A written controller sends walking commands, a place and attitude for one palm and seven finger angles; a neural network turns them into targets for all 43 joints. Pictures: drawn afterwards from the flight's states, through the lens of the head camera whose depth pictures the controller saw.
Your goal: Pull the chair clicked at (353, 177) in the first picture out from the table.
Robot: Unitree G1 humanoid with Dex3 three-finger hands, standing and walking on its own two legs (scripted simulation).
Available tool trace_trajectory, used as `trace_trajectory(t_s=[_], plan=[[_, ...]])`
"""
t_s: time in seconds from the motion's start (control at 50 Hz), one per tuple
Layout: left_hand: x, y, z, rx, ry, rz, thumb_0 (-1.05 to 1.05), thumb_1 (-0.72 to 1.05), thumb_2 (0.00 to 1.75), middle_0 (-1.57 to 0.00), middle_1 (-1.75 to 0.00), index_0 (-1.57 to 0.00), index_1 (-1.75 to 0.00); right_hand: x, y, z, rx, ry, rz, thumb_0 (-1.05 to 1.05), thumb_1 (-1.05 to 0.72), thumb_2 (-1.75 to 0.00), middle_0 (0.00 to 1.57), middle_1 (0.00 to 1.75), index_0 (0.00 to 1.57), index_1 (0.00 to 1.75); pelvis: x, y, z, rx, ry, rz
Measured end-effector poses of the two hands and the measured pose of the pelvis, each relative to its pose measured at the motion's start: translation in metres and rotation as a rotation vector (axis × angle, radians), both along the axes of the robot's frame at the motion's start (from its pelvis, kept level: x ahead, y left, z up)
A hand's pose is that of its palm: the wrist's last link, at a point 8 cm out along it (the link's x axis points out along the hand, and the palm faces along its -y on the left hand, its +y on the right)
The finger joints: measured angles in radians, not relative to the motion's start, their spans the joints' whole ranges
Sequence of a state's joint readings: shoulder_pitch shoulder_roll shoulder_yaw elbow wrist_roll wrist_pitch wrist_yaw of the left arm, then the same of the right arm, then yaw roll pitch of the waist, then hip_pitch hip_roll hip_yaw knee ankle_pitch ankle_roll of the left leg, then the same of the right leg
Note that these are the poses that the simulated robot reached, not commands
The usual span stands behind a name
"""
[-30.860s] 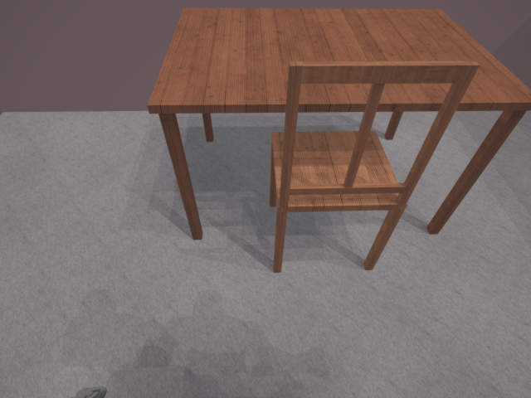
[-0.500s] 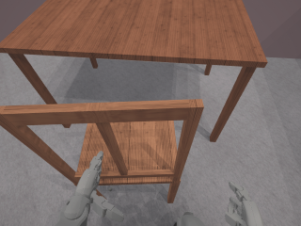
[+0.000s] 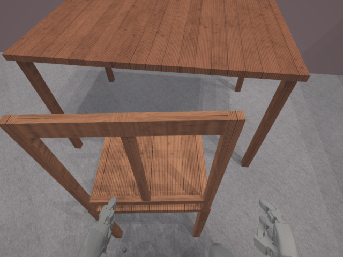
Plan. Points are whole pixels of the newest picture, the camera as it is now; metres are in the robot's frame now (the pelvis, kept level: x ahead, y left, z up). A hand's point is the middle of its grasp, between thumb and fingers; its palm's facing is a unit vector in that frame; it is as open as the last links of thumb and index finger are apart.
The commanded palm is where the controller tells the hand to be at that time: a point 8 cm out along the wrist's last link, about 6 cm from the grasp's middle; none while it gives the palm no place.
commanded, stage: draw the hand back to the body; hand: left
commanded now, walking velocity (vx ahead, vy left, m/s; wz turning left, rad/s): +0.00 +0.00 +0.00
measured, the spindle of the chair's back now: (139, 174) +0.32 +0.10 -0.01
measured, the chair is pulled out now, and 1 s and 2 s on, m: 0.29 0.29 0.29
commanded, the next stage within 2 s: step back with the hand held close in 1.58 s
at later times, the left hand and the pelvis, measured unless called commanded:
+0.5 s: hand (85, 226) +0.18 +0.16 +0.09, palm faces -0.03 -0.99 -0.10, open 17.4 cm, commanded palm +0.13 +0.22 +0.11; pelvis -0.01 +0.00 -0.01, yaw +0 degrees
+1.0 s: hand (21, 189) +0.21 +0.23 +0.18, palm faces +0.39 -0.82 -0.42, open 12.3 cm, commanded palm +0.16 +0.28 +0.20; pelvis +0.03 +0.00 +0.05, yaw -1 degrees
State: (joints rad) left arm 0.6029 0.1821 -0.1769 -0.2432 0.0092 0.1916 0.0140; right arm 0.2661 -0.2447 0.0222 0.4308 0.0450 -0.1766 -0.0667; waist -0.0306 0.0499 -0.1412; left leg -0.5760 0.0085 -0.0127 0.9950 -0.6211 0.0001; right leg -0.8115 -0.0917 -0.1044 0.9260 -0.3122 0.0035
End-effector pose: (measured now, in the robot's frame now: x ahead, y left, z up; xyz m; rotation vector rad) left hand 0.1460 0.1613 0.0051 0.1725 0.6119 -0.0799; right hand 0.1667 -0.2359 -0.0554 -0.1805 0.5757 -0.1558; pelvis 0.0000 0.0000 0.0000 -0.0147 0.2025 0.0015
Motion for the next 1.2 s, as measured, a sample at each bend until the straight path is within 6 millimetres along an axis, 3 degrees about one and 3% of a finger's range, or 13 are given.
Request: trace_trajectory(t_s=[0.04, 0.12, 0.26, 0.38, 0.52, 0.56, 0.64, 0.74, 1.0, 1.2], plan=[[-0.004, 0.0, 0.001, -0.04, -0.012, 0.02, -0.01, -0.54, 0.21, 0.0, 0.0, -0.01, -0.01, 0.001, 0.001, 0.0, 0.0, -0.008, -0.002, 0.01, -0.9, -0.9, 0.2, 0.3, 0.2, 0.3, 0.0, 0.001, -0.002, 0.0, 0.003, 0.0], [0.003, 0.005, 0.018, -0.163, -0.197, 0.08, -0.02, -0.54, 0.21, -0.01, 0.0, -0.01, -0.01, 0.001, 0.005, -0.004, -0.004, -0.03, 0.015, 0.01, -0.9, -0.9, 0.2, 0.3, 0.2, 0.3, -0.004, 0.001, -0.008, -0.004, 0.014, 0.002], [0.015, 0.021, 0.055, -0.152, -0.554, 0.03, -0.02, -0.55, 0.21, 0.0, 0.0, 0.0, -0.01, 0.001, 0.011, -0.023, 0.038, -0.016, 0.047, 0.01, -0.9, -0.9, 0.2, 0.3, 0.2, 0.3, -0.011, 0.001, -0.022, -0.006, 0.036, -0.002], [0.013, 0.03, 0.063, -0.119, -0.484, -0.029, -0.02, -0.55, 0.2, 0.0, 0.0, 0.0, -0.01, 0.001, 0.015, -0.026, 0.081, 0.002, 0.016, 0.01, -0.9, -0.9, 0.2, 0.3, 0.2, 0.3, -0.012, 0.003, -0.018, -0.006, 0.02, -0.011], [0.01, 0.053, 0.098, -0.074, -0.537, 0.032, -0.02, -0.52, 0.22, -0.01, -0.01, -0.01, -0.01, 0.002, 0.012, -0.011, 0.073, -0.017, -0.002, 0.01, -0.9, -0.9, 0.2, 0.3, 0.2, 0.3, -0.006, 0.002, -0.003, -0.012, -0.006, 0.0], [0.01, 0.061, 0.105, 0.04, -0.525, 0.062, -0.02, -0.48, 0.24, -0.02, -0.01, -0.02, -0.02, 0.003, 0.01, -0.007, 0.053, -0.004, -0.002, 0.01, -0.9, -0.9, 0.2, 0.3, 0.2, 0.3, -0.003, 0.002, 0.003, -0.011, -0.027, -0.004], [0.002, 0.078, 0.117, 0.206, -0.472, 0.186, -0.02, -0.39, 0.28, -0.03, -0.03, -0.03, -0.04, 0.006, 0.007, 0.002, 0.03, 0.018, -0.016, 0.01, -0.9, -0.9, 0.2, 0.3, 0.2, 0.3, 0.004, 0.003, 0.015, -0.011, -0.073, -0.005], [-0.002, 0.086, 0.136, 0.283, -0.493, 0.271, -0.01, -0.23, 0.36, -0.05, -0.06, -0.05, -0.07, 0.013, 0.009, 0.011, 0.013, 0.025, 0.001, 0.01, -0.9, -0.9, 0.2, 0.3, 0.2, 0.3, 0.012, 0.003, 0.027, -0.009, -0.127, 0.0], [0.02, 0.108, 0.192, 0.385, -0.662, 0.331, -0.01, 0.22, 0.58, -0.12, -0.16, -0.12, -0.17, 0.042, 0.019, 0.033, 0.041, -0.015, 0.052, 0.01, -0.9, -0.9, 0.2, 0.3, 0.2, 0.3, 0.026, -0.001, 0.048, -0.012, -0.208, -0.011], [0.027, 0.128, 0.233, 0.475, -0.789, 0.359, 0.0, 0.58, 0.75, -0.17, -0.23, -0.17, -0.24, 0.043, 0.015, 0.034, 0.036, 0.014, 0.058, 0.01, -0.9, -0.9, 0.2, 0.3, 0.2, 0.3, 0.03, 0.001, 0.055, -0.016, -0.228, -0.02]])
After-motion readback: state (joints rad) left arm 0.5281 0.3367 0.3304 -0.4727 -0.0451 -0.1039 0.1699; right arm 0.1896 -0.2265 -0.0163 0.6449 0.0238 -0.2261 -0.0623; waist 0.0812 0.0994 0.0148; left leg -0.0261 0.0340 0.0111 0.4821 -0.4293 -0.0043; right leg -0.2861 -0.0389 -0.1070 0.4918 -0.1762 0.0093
